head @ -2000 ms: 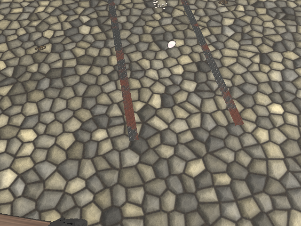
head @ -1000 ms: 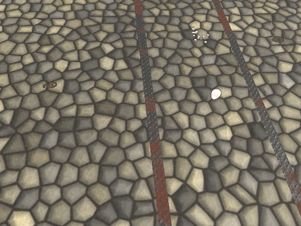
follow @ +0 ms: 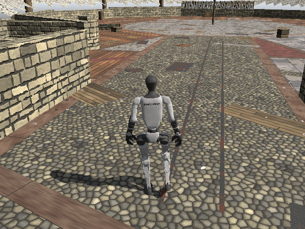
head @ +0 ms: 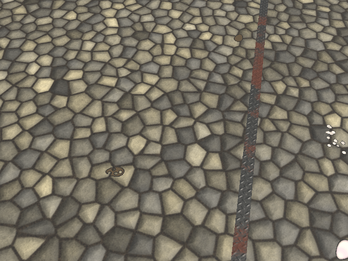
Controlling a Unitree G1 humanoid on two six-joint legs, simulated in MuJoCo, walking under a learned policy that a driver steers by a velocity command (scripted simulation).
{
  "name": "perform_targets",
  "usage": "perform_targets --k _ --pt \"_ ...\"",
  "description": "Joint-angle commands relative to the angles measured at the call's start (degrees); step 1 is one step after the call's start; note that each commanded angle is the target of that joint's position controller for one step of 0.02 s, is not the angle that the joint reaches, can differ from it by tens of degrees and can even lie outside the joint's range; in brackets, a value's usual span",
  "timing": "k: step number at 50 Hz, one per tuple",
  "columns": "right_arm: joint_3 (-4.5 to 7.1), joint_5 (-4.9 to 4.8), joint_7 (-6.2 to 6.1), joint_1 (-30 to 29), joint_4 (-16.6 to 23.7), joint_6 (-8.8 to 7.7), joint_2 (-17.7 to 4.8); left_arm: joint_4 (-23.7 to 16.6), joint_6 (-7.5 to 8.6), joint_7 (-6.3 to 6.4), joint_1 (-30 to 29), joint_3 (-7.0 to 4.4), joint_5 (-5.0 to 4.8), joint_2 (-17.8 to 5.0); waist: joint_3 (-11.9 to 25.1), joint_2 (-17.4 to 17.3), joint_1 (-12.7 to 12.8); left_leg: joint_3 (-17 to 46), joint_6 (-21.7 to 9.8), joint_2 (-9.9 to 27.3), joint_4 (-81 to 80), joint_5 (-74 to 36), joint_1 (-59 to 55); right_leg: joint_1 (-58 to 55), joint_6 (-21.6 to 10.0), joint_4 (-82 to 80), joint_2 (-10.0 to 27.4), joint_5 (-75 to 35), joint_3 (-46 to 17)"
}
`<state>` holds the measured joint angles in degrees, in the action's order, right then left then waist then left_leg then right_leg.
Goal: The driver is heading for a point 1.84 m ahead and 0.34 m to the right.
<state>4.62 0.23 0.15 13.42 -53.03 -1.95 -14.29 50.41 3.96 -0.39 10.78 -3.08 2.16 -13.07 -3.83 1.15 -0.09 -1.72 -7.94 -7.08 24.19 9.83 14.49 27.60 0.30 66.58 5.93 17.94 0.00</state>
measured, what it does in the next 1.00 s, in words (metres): walks ahead: right foot, then left foot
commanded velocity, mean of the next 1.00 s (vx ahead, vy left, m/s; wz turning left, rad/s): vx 0.50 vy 0.00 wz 0.04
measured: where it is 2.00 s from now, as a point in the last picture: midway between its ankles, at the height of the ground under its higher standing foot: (194, 142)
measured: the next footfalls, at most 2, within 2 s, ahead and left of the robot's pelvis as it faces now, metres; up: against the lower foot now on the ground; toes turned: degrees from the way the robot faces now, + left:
right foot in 0.38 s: +0.41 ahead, -0.09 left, +0.00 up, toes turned +13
left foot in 0.88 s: +0.61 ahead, +0.14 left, +0.00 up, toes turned +0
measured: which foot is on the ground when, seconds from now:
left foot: down 0.00-0.38, up 0.40-0.86, down 0.88-1.00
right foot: up 0.00-0.36, down 0.38-0.90, up 0.92-1.00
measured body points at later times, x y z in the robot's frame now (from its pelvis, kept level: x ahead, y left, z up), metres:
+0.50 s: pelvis +0.29 -0.03 -0.01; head +0.32 -0.03 +0.44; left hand +0.37 +0.25 -0.11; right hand +0.37 -0.30 -0.14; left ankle +0.13 +0.04 -0.65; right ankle +0.37 -0.10 -0.74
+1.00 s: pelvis +0.53 +0.04 +0.00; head +0.55 +0.06 +0.45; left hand +0.56 +0.33 -0.14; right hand +0.70 -0.21 -0.09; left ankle +0.57 +0.14 -0.74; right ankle +0.44 -0.08 -0.67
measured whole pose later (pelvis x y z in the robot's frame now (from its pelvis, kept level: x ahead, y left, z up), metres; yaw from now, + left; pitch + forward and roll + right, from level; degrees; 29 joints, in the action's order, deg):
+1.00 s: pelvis +0.53 +0.04 +0.00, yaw -2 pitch +1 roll +0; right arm 1.1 2.3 -0.6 7.8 -42.4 -4.1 -13.9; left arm 48.4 1.6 -1.0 20.7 -4.6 0.9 -16.8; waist -0.7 1.8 2.7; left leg -2.4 -2.2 -0.6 27.0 10.9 17.6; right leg 20.4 -3.7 59.2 -2.8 22.7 -3.0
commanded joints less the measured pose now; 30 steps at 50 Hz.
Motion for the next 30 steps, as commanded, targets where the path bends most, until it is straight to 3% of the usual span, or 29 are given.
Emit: perform_targets --k 1,6,14,16,17,18,19,20,21,22,23,24,27,30 --pt "1.39 -0.62 -0.28 3.2 2.4 -1.79 -7.5 -2.4 -1.74 -0.29 4.0 -0.98 0.63 -4.2 4.0 -2.2 1.5 16.2 -8.2 14.4 -11.8 -17.5 -5.6 5.3 1.8 -4.1 1.0 -2.8 -0.5" --pt "1.42 -0.31 -0.22 9.2 2.4 -1.62 -8.4 -7.1 -2.24 -0.50 -7.9 -0.97 0.32 -5.1 0.8 -3.7 -2.4 18.8 -6.5 13.7 -13.6 -13.5 -8.9 13.2 3.5 -16.1 0.3 -12.4 -0.3" --pt "1.43 0.61 -1.14 14.6 2.6 -1.31 -9.4 -13.2 -0.89 -1.23 -18.5 0.24 -0.56 -5.5 0.6 -5.1 -5.6 22.4 -5.2 14.5 -7.5 -25.6 -17.4 11.6 1.4 -30.7 -4.2 -15.6 -0.5" --pt "1.67 0.72 -1.56 12.2 3.5 -1.38 -10.5 -13.0 -0.38 -0.98 -14.6 0.04 -0.78 -6.9 1.2 -5.9 -2.9 23.2 -3.1 14.6 -4.9 -29.3 -15.8 3.4 -0.1 -35.0 -5.4 -13.2 -1.1" --pt "1.73 0.78 -1.53 10.2 3.8 -1.61 -11.1 -11.3 -0.07 -0.65 -9.1 -0.32 -0.79 -7.8 3.0 -6.2 -0.5 21.6 -1.8 14.2 -1.9 -36.0 -14.5 -4.0 -1.4 -36.6 -6.8 -11.5 0.1" --pt "1.60 0.67 -1.21 10.2 3.6 -1.95 -10.9 -8.8 0.38 -0.10 -1.9 -0.90 -0.69 -8.8 6.8 -4.8 2.2 19.5 -0.6 12.6 5.4 -42.1 -14.3 -12.9 -2.8 -38.5 -8.3 -11.6 1.8" --pt "1.21 0.46 -0.78 10.7 3.2 -2.40 -9.9 -6.9 1.03 0.60 6.0 -1.49 -0.25 -10.1 11.5 -2.9 5.9 16.7 0.5 9.6 16.4 -38.1 -10.3 -24.1 -4.7 -40.3 -5.4 -12.4 -0.2" --pt "0.01 0.61 -0.55 12.9 4.6 -2.86 -5.5 -6.3 1.17 1.44 14.9 -2.24 0.77 -14.3 19.4 4.0 7.7 12.6 1.5 5.9 33.5 -16.9 -2.9 -35.7 -7.8 -40.3 8.1 -3.5 -16.4" --pt "-0.10 -1.14 -0.18 22.6 4.2 -2.71 -2.9 -4.7 0.38 0.98 13.7 -3.50 0.96 -19.0 21.2 18.7 1.6 8.8 3.7 -4.0 47.5 21.4 13.6 -42.8 -16.4 -49.9 18.3 -3.9 -45.6" --pt "-0.07 1.36 -0.55 18.8 3.1 -2.17 -6.7 -5.7 -0.21 0.21 8.5 -2.59 -0.99 -13.0 12.9 6.8 0.5 11.0 2.7 1.1 51.0 17.4 19.3 -35.9 -16.5 -51.6 16.0 5.5 -46.3" --pt "-0.07 1.96 0.01 12.1 4.4 -2.14 -7.1 -6.7 -0.25 -0.19 3.3 -1.61 -1.66 -8.8 6.0 1.3 0.1 9.3 3.0 4.1 48.6 11.6 19.7 -28.4 -15.3 -51.9 12.8 3.9 -35.5" --pt "-0.31 2.20 0.34 8.0 5.7 -2.26 -6.7 -6.4 -0.12 -0.47 1.9 -1.03 -1.28 -7.0 3.8 -0.9 0.0 7.9 3.4 6.1 45.3 8.9 18.9 -24.2 -14.1 -52.5 9.4 -3.9 -28.6" --pt "-0.96 3.02 1.16 6.3 7.2 -1.32 -5.3 -3.5 0.80 -0.52 5.4 -0.68 -1.77 -7.0 4.6 3.8 -1.5 5.4 5.8 8.4 38.9 7.9 15.4 -20.9 -13.2 -53.0 4.2 -21.8 -20.1" --pt "-1.82 2.90 1.41 2.4 8.8 -0.88 -4.2 -2.0 0.96 -0.29 8.9 -1.34 -2.26 -8.8 4.2 3.3 -1.2 3.4 8.1 9.3 32.9 7.2 17.2 -19.5 -14.8 -54.8 3.3 -23.1 -17.8"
